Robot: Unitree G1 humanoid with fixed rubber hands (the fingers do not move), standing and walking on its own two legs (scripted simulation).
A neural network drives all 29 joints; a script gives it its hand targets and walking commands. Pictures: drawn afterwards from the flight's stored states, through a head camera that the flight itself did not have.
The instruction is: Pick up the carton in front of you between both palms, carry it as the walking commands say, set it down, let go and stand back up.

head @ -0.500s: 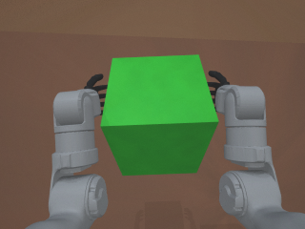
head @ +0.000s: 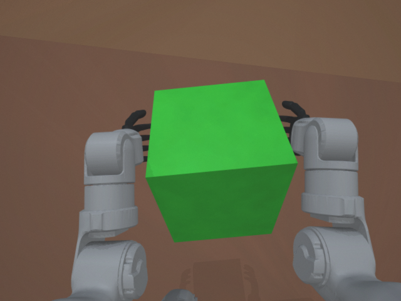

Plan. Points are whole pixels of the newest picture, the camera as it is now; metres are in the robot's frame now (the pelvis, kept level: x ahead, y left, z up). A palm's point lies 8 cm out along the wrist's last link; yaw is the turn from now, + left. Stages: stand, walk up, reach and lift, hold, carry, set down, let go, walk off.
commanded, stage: carry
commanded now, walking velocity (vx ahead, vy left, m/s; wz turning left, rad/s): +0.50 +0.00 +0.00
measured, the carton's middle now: (216, 166) +0.37 +0.03 +0.06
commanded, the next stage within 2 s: none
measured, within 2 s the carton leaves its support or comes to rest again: neither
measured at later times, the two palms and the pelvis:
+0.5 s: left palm (173, 13) +0.71 +0.15 +0.22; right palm (302, 22) +0.67 -0.14 +0.22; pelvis +0.31 +0.05 +0.05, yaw -1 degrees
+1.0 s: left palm out of the picture +1.00 +0.21 +0.27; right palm out of the picture +1.02 -0.09 +0.27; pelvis +0.63 +0.04 +0.08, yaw +0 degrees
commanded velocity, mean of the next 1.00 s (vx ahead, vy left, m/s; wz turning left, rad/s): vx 0.50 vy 0.00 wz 0.00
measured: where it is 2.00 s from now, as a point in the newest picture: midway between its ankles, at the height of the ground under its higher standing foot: (218, 110)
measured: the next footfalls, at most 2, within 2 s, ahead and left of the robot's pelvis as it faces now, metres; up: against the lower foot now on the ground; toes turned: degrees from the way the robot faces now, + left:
left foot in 0.20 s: +0.32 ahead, +0.13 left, +0.03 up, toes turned +6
right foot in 0.60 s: +0.57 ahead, -0.07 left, +0.08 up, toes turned -7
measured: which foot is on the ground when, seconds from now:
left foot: up 0.00-0.18, down 0.20-0.64, up 0.66-0.96, down 0.98-1.00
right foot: down 0.00-0.24, up 0.26-0.58, down 0.60-1.00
